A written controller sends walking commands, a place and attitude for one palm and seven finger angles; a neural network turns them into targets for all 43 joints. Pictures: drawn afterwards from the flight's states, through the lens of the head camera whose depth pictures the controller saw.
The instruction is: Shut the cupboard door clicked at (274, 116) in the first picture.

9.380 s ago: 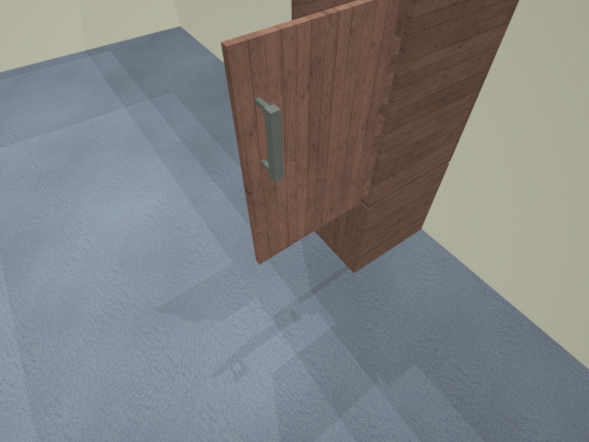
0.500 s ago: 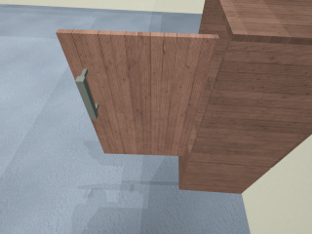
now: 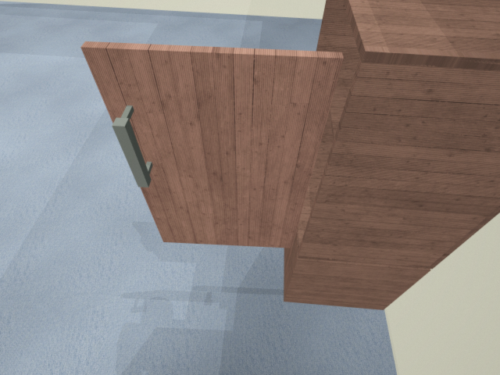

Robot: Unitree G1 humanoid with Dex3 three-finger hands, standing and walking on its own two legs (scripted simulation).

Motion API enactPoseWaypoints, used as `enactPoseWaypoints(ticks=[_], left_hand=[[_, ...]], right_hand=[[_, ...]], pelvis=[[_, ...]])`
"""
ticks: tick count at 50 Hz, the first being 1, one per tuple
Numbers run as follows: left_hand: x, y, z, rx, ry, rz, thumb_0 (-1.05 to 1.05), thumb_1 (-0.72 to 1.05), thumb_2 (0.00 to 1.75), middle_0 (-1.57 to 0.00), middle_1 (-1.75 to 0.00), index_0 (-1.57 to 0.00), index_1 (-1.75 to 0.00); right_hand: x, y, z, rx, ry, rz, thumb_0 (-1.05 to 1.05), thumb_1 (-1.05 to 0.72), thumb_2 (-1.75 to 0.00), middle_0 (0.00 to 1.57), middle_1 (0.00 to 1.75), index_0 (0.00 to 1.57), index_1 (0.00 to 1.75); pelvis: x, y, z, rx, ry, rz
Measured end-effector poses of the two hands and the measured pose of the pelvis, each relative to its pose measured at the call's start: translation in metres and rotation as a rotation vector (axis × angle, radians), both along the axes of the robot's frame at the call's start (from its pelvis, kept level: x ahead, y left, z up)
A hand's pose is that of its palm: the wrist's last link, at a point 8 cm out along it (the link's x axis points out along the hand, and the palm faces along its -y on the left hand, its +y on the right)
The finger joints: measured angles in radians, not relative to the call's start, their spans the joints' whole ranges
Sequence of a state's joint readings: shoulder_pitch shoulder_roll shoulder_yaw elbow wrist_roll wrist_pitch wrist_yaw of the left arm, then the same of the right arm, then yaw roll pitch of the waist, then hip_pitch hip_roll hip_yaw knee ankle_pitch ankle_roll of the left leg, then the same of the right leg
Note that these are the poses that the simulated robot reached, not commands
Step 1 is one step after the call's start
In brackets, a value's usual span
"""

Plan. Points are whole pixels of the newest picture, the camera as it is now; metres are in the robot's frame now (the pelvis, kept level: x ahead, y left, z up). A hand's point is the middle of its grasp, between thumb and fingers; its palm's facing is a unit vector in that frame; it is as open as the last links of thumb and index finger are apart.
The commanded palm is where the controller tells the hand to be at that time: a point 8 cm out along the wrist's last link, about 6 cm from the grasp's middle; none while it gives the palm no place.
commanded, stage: come to a stop and stand still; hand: left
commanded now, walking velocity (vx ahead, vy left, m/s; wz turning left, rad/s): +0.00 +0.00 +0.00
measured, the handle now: (136, 148) +0.47 +0.25 +0.07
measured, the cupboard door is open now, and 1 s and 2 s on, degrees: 92 92 92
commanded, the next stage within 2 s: look again from close up in 0.44 s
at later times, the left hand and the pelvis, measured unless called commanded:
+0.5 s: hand out of the picture +0.01 +0.23 -0.16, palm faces -0.04 -0.96 -0.27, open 7.4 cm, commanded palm none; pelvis -0.01 +0.03 +0.01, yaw -2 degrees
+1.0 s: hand out of the picture +0.05 +0.18 -0.16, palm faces -0.04 -0.97 -0.23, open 7.3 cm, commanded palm none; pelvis +0.01 +0.00 +0.01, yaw -2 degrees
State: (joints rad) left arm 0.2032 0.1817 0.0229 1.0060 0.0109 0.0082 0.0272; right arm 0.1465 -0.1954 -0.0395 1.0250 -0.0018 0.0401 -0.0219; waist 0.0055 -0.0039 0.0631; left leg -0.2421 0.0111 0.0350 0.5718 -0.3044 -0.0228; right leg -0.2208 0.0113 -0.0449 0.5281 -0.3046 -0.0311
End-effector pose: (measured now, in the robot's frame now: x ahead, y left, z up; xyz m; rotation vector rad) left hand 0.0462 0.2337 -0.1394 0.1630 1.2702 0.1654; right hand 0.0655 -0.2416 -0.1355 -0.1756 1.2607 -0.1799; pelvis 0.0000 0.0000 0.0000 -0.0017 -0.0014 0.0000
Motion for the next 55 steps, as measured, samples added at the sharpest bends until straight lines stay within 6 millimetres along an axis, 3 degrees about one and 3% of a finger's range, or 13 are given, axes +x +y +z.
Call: enactPoseWaypoints(ticks=[7, 17, 24, 40, 55], left_hand=[[-0.021, 0.004, -0.009, -0.018, 0.028, -0.020, 0.00, 0.92, 0.90, -0.21, -0.30, -0.21, -0.30], [-0.036, 0.034, 0.008, 0.038, 0.069, -0.045, 0.00, 0.91, 0.90, -0.20, -0.30, -0.20, -0.30], [-0.038, 0.039, 0.016, 0.061, 0.098, -0.048, 0.00, 0.90, 0.90, -0.20, -0.30, -0.20, -0.30], [-0.014, 0.006, 0.007, 0.011, 0.084, -0.061, 0.00, 0.90, 0.90, -0.20, -0.30, -0.20, -0.30], [0.003, -0.002, 0.009, 0.024, 0.062, -0.057, 0.00, 0.90, 0.90, -0.20, -0.30, -0.20, -0.30]], right_hand=[[-0.023, 0.021, 0.002, 0.010, -0.003, 0.006, 0.01, -0.91, -0.90, 0.20, 0.30, 0.20, 0.30], [-0.056, 0.042, -0.008, 0.052, 0.030, 0.011, 0.01, -0.93, -0.90, 0.20, 0.30, 0.20, 0.30], [-0.069, 0.047, -0.012, 0.079, 0.087, 0.014, 0.01, -0.91, -0.90, 0.20, 0.30, 0.20, 0.30], [-0.052, 0.027, -0.007, 0.053, 0.096, 0.004, 0.01, -0.91, -0.90, 0.20, 0.30, 0.20, 0.30], [-0.032, 0.006, -0.004, 0.034, 0.082, 0.003, 0.01, -0.90, -0.90, 0.20, 0.30, 0.20, 0.30]], pelvis=[[-0.006, 0.011, -0.002, -0.011, 0.001, -0.012], [-0.010, 0.029, 0.002, 0.005, -0.011, -0.027], [-0.008, 0.029, 0.005, 0.016, -0.003, -0.033], [0.006, 0.013, 0.007, 0.019, -0.007, -0.038], [0.017, -0.004, 0.007, 0.017, -0.005, -0.036]])
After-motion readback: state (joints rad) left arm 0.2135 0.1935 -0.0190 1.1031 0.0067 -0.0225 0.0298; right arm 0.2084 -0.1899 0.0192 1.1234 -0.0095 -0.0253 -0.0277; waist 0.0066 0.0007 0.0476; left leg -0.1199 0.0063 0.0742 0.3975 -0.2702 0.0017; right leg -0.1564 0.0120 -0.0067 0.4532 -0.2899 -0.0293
